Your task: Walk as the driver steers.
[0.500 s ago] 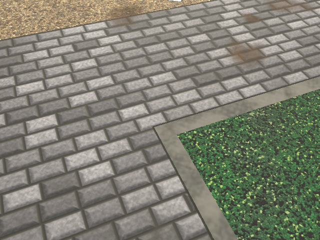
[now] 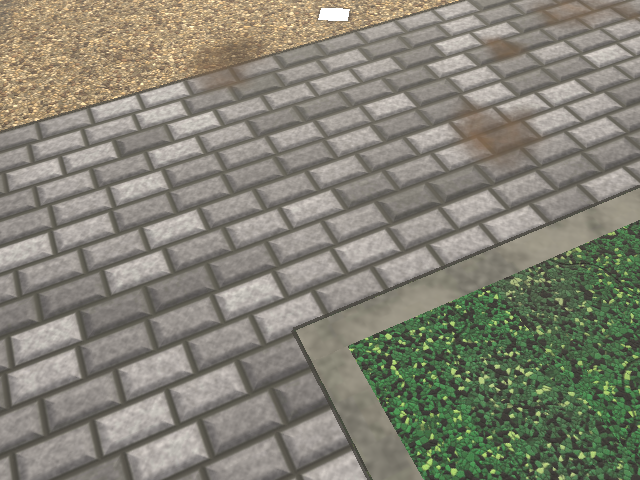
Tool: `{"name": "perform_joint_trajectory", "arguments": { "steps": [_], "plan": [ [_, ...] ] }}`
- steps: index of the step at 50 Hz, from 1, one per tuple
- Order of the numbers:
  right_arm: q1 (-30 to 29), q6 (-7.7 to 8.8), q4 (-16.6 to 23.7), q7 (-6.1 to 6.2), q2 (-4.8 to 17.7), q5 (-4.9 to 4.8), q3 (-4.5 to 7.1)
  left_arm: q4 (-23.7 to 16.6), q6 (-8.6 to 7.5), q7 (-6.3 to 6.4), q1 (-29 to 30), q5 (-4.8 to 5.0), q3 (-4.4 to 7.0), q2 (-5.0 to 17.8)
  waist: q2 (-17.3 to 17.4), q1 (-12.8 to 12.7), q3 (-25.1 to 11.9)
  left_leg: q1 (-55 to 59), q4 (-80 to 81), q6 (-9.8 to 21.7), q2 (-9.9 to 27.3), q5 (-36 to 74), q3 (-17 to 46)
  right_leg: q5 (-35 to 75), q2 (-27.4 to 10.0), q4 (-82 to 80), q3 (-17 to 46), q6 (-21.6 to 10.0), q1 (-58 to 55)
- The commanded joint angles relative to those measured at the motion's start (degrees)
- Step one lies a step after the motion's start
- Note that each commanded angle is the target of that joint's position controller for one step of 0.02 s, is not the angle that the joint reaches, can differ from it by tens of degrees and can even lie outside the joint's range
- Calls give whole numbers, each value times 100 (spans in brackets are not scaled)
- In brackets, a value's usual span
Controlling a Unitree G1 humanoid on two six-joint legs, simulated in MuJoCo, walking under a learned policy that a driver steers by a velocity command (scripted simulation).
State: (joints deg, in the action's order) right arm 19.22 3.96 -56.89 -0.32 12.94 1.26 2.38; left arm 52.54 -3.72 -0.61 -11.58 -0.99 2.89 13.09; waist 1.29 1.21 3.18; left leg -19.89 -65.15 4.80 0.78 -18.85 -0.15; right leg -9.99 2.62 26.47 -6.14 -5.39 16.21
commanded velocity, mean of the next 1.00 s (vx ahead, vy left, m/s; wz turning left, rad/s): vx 0.14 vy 0.00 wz -0.40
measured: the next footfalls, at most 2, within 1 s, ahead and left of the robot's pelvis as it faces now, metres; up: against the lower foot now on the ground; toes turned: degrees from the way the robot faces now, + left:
left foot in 0.36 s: +0.30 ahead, +0.09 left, +0.00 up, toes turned -5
right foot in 0.80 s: +0.15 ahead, -0.09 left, +0.00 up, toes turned -24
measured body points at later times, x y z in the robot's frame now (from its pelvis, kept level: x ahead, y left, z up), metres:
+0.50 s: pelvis +0.17 +0.03 +0.00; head +0.20 +0.04 +0.45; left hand +0.24 +0.28 -0.16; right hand +0.25 -0.24 -0.12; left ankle +0.26 +0.09 -0.74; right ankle +0.09 -0.07 -0.66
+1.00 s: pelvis +0.14 -0.01 +0.01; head +0.15 -0.04 +0.46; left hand +0.35 +0.20 -0.10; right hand +0.11 -0.29 -0.13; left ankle +0.22 +0.12 -0.66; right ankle +0.11 -0.07 -0.74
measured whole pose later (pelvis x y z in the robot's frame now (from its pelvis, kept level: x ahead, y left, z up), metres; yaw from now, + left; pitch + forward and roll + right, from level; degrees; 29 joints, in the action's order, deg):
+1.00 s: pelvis +0.14 -0.01 +0.01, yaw -28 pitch +1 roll +2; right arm 11.0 -2.3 -47.7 0.4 16.2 1.8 4.2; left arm 45.5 2.3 0.1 -14.7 -0.6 4.0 14.8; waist 2.1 -0.2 1.4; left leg -29.8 -57.9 -1.7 1.2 -18.8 -0.3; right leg -11.9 3.3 24.2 2.5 -4.6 13.2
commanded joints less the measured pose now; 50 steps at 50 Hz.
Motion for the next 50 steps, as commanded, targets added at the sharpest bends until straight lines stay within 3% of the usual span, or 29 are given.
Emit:
{"name": "perform_joint_trajectory", "arguments": {
  "steps": [1,4,6,8,13,16,17,18,19,20,21,22,24,27,32,36,38,39,40,41,42,43,44,45,46,47,48,50],
  "plan": [
    [383,-92,169,-83,230,106,61,31,-158,20,-497,25,53,356,-461,56,-125,-805,34,-78,412,358,176,622,-1537,-1771,1725,-656,-579],
    [-43,-166,292,-99,203,89,66,225,-239,29,-825,47,65,507,-356,103,76,-1171,505,-256,467,736,-14,2167,-1459,-1812,1211,-702,-622],
    [-416,-170,404,-68,157,75,38,334,-228,32,-1011,44,14,438,-400,60,103,-1188,1097,-374,426,1027,-175,3679,-1284,-1566,832,-633,-673],
    [-777,-154,503,-41,62,24,-21,400,-186,45,-1105,48,-28,420,-517,-21,31,-889,1855,-438,257,1354,-316,4339,-1078,-1327,625,-504,-649],
    [-1231,-143,648,121,264,-55,-22,428,-18,121,-1293,11,20,624,-762,-254,-200,-616,2728,-398,-94,1433,-243,4479,-1131,-604,1012,-497,-1227],
    [-680,-45,507,214,470,-59,55,334,70,183,-1051,4,84,651,-727,-27,-255,26,3643,-252,-161,1295,-43,3872,-1133,132,1479,-357,-1323],
    [-239,44,399,256,573,-7,99,275,71,178,-910,72,101,641,-453,204,-402,788,4305,-173,-3,2222,27,3372,-898,818,1409,-190,-1042],
    [289,128,400,309,1053,103,209,20,40,182,-955,176,42,403,301,251,-1112,2080,4087,111,1236,4567,977,1569,-525,2077,1161,18,-275],
    [184,44,557,264,1310,8,262,77,124,244,-1824,251,4,-32,1308,-92,-1763,2980,3766,964,2655,7139,2147,-2811,405,3582,594,145,776],
    [75,-80,660,238,1093,-151,245,218,272,292,-1906,111,134,440,838,-39,-1984,2602,3962,1284,2649,5994,2208,-3032,213,4290,738,168,987],
    [-336,-137,799,253,699,-138,146,180,358,251,-1449,-11,200,556,337,-100,-1355,1928,4317,1172,2268,4455,1783,-2540,-13,4487,830,233,1144],
    [-758,-184,887,297,473,-88,69,83,412,192,-1100,-60,214,467,275,-198,-807,1293,4653,954,1909,3360,1350,-2124,-185,4328,837,321,1208],
    [-930,-233,915,390,433,-8,49,-7,560,110,-946,-102,240,388,583,-310,-433,613,4944,789,1500,2775,670,-1649,-284,4194,727,522,1048],
    [-839,-203,909,388,529,16,77,-81,713,98,-978,-61,239,293,456,-371,-615,524,4978,869,1490,2572,274,-1486,-242,3903,604,636,922],
    [-928,-276,984,324,774,54,153,-492,865,-26,-343,-51,179,340,661,-229,-619,437,5157,816,1634,1013,-2,-1345,-427,2670,409,576,686],
    [-880,-381,1011,241,1033,73,254,-756,846,-122,-165,6,179,473,657,-127,-698,462,4998,686,1850,548,-112,-1510,-363,1833,157,391,192],
    [-951,-440,1034,224,1142,28,306,-774,794,-139,-418,17,181,478,524,-273,-695,265,4682,395,1842,383,-320,-1161,-285,933,51,217,-395],
    [-843,-484,992,203,1111,33,326,-725,745,-126,-624,10,201,542,239,-347,-618,-42,4258,82,1737,304,-556,-849,-245,243,225,110,-811],
    [-579,-559,937,144,881,36,313,-748,667,-77,-682,-34,256,822,-801,-336,-364,-524,3111,-365,1245,-310,-1071,-1027,-898,-1030,1425,-69,-895],
    [-738,-602,1340,185,456,-22,201,-991,639,-19,-551,-11,445,1729,-2184,-279,15,-1939,2020,-822,99,-1766,-1185,-511,-2493,-1636,3909,-727,-675],
    [-1357,-660,1433,233,686,55,223,-861,634,87,-805,-108,487,1661,-1288,-556,217,-1678,993,-767,163,-1455,-227,124,-2436,-1554,3515,-1083,-90],
    [-1229,-674,1420,204,597,-44,212,-871,614,158,-499,-78,402,1379,-1021,-233,150,-1529,767,-721,188,-904,20,146,-1996,-1369,2891,-969,23],
    [-1043,-629,1320,174,636,-87,225,-960,612,165,-88,-41,346,1189,-877,-22,151,-1455,780,-657,186,-369,107,51,-1581,-1305,2449,-727,7],
    [-907,-583,1237,157,742,-8,267,-1082,594,159,189,-15,326,1122,-956,49,-36,-1485,649,-598,105,-74,82,376,-1327,-1195,2242,-621,-270],
    [-739,-564,1147,124,799,74,289,-1147,569,140,231,16,288,981,-904,45,-274,-1428,460,-597,58,19,52,1090,-1227,-1046,2109,-658,-513],
    [-721,-563,1157,103,793,76,300,-1152,543,110,98,55,275,935,-717,12,-486,-1393,339,-617,22,-1,74,1572,-1237,-932,2119,-699,-730],
    [-731,-559,1195,76,751,74,288,-1108,518,87,-120,76,289,957,-588,-49,-666,-1413,401,-654,50,30,98,1065,-1220,-1000,2207,-741,-942],
    [-893,-577,1256,22,709,73,262,-1026,481,75,-437,46,289,939,-738,-219,-590,-1684,797,-696,111,97,83,-875,-1232,-1380,2532,-816,-1297]
  ]
}}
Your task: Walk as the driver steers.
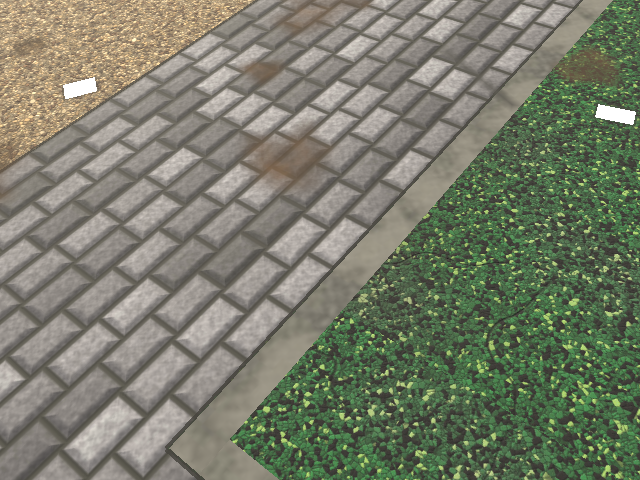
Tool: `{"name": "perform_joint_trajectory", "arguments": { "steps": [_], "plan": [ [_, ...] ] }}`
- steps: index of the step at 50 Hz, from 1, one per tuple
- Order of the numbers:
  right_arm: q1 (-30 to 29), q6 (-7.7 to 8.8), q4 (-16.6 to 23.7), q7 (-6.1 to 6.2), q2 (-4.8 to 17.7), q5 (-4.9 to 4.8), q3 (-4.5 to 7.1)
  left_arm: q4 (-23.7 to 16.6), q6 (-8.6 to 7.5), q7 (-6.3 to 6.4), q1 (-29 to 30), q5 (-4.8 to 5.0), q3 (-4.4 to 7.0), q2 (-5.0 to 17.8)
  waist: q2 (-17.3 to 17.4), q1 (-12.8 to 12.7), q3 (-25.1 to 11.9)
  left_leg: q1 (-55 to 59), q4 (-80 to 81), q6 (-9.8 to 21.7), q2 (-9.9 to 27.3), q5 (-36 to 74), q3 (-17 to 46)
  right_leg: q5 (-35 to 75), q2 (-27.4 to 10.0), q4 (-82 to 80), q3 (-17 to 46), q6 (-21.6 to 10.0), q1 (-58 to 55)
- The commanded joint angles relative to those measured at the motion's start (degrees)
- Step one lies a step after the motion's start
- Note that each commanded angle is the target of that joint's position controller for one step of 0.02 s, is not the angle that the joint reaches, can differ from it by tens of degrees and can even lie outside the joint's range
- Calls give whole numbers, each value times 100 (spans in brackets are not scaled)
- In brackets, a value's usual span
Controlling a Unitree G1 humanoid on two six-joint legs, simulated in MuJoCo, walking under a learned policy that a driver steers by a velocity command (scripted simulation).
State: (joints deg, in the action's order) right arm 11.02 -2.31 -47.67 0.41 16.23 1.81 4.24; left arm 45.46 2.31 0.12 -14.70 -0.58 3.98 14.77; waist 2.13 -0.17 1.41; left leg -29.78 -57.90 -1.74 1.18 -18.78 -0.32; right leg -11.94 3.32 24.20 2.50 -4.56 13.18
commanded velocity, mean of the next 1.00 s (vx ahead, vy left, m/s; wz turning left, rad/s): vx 0.41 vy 0.00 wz -0.12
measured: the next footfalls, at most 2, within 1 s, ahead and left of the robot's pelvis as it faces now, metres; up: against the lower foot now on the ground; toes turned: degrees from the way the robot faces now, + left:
left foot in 0.30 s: +0.12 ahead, +0.12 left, +0.00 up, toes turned -3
right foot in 0.76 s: +0.43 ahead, -0.10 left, +0.00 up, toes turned -7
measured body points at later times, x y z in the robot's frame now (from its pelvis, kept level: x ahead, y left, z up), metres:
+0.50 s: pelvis +0.13 +0.03 +0.00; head +0.15 +0.06 +0.45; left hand +0.25 +0.29 -0.13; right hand +0.12 -0.23 -0.12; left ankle +0.08 +0.12 -0.74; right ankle +0.15 -0.10 -0.68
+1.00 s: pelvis +0.39 -0.04 +0.00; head +0.41 -0.05 +0.45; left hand +0.43 +0.22 -0.13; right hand +0.46 -0.30 -0.14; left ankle +0.43 +0.11 -0.67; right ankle +0.39 -0.10 -0.74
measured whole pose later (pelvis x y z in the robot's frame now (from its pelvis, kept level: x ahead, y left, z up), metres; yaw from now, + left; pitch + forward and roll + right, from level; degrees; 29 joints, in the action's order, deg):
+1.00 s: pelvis +0.39 -0.04 +0.00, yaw -4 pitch +0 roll +0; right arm 12.9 2.0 -51.4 -1.8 14.4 2.1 2.7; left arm 54.4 -4.9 -0.6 -19.4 -0.7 2.5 13.2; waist 2.0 -0.6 2.3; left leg -31.6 -59.8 2.7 5.3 -12.7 0.1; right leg -9.5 4.9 16.6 -5.3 -6.2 7.3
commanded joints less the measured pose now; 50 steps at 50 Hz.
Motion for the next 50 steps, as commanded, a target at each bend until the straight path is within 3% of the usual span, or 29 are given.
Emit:
{"name": "perform_joint_trajectory", "arguments": {
  "steps": [1,5,10,12,13,14,15,16,17,18,19,22,26,29,32,35,36,37,38,39,40,41,42,43,44,46,50],
  "plan": [
    [-209,45,375,-76,399,25,73,-276,-138,2,-243,-15,169,753,-964,-166,-262,-804,333,-59,78,96,87,-1278,-1341,-1335,1851,-921,-1078],
    [-434,173,431,-134,321,27,19,-84,-269,20,-584,-64,153,817,-869,-333,-41,-540,1299,-24,72,75,46,-1315,-1456,-1486,1975,-986,-1188],
    [-475,341,481,-157,310,-15,-30,33,-403,-21,-588,-77,158,947,-848,-334,136,306,2199,245,-41,-245,-102,-1576,-1464,-1419,2024,-1032,-645],
    [-193,407,422,-132,250,-51,-51,22,-423,-49,-391,-38,160,965,-724,-112,204,1153,2785,399,-128,-17,-209,-1588,-1385,-1294,1944,-945,-56],
    [187,452,289,-105,176,-48,-63,1,-423,-54,-215,7,155,946,-573,136,195,1958,3325,468,-205,402,-318,-1626,-1229,-1063,1793,-822,435],
    [668,519,117,-59,237,-27,-38,-20,-444,-44,-123,3,110,777,-346,356,87,2906,3562,500,-181,391,-142,-1660,-958,-610,1632,-649,1045],
    [1294,599,4,11,569,30,24,-159,-500,-42,124,-14,-3,399,322,660,-45,3698,4174,647,719,-562,987,-1712,-497,504,1105,-376,1807],
    [1738,623,-56,29,1259,16,168,-357,-567,-65,253,31,-91,77,1363,756,-97,4090,5147,1143,1934,-2381,3205,-1802,275,1992,107,-168,2810],
    [1642,592,-134,10,1208,2,200,-345,-565,-63,295,-140,28,618,736,566,389,3479,5200,1507,2255,-2710,3724,-1812,55,2860,224,-191,3172],
    [1230,604,-16,-35,861,-44,110,-238,-570,-128,172,-167,55,660,313,279,601,3189,5140,1492,1984,-2511,3311,-1329,-224,3224,352,-194,3155],
    [912,632,65,-70,601,-71,46,-120,-576,-198,35,-150,46,615,228,103,592,3019,5193,1327,1664,-1988,2759,-919,-386,3264,268,-127,3011],
    [934,746,-18,-80,368,-84,-31,-34,-526,-299,153,-214,1,466,334,71,305,3045,5225,1143,1078,233,1524,-92,-597,3375,-115,132,2790],
    [1441,789,-319,-92,310,-148,-52,-282,-469,-312,910,-196,-87,294,267,209,295,3182,5090,1249,911,2283,840,316,-698,2919,-471,403,3044],
    [1563,786,-438,-81,343,-123,-60,-485,-461,-331,1525,-150,-185,154,366,322,388,2962,5064,1200,794,2832,506,708,-632,1925,-664,428,2608],
    [1661,784,-553,-59,476,-110,-41,-580,-458,-310,1799,-116,-200,219,396,329,458,3002,5014,1162,968,3184,454,812,-516,1163,-751,254,2054],
    [1519,758,-628,-20,588,-102,-25,-468,-481,-218,1390,-126,-135,380,386,26,278,3298,4366,1028,1146,4734,342,485,-288,811,-776,-52,1263],
    [1466,731,-651,-13,646,-89,-11,-287,-508,-169,838,-132,-78,488,372,-226,-38,3361,3664,951,1096,5461,249,342,-112,659,-818,-174,614],
    [1421,695,-659,-10,638,-102,-19,33,-560,-111,-74,-166,-5,612,193,-617,-536,3071,2563,845,886,5469,45,461,-14,345,-853,-322,-527],
    [1458,682,-542,-18,469,-129,-79,232,-615,-36,-1005,-298,103,968,-209,-931,-1175,2007,999,771,648,3810,-107,-239,-962,248,136,-560,-1957],
    [2138,672,-382,-73,-290,-290,-231,267,-612,-12,-1284,-379,234,1558,-1683,-543,-1930,41,-1152,531,-368,-478,-322,-1046,-2743,-291,3063,-1232,-3389],
    [1851,660,-478,-38,402,-150,-60,260,-547,-53,-1009,-99,211,1300,-1099,-605,-1810,-433,-1718,645,-384,-940,414,-1310,-2666,-928,3925,-1300,-2928],
    [1340,671,-325,-55,465,-138,-19,215,-550,-56,-376,-52,121,975,-777,-332,-811,-683,-1709,703,-33,-389,428,-1213,-2417,-950,2835,-1123,-2115],
    [1063,713,-281,-86,339,-131,-66,198,-602,-78,-68,-62,34,633,-487,-239,-375,-533,-1374,711,169,14,386,-510,-2145,-1134,2149,-1002,-1378],
    [1016,680,-314,-108,245,-94,-72,242,-651,-70,51,-69,-9,497,-500,-67,-165,-288,-1057,690,327,181,353,-18,-1855,-1257,1619,-816,-933],
    [1126,603,-357,-141,187,-3,-86,329,-688,-52,65,-43,-48,383,-595,91,-92,2,-833,626,414,247,325,392,-1652,-1367,1237,-703,-578],
    [1177,488,-413,-205,58,32,-107,466,-785,-55,-136,-27,-57,376,-562,185,-124,158,-660,534,421,333,215,986,-1545,-1508,902,-730,-433],
    [294,392,-163,-260,70,47,-109,715,-835,-56,-552,23,-43,464,-477,97,251,-655,-3,334,608,1036,20,1034,-1421,-1893,510,-762,-571]
  ]
}}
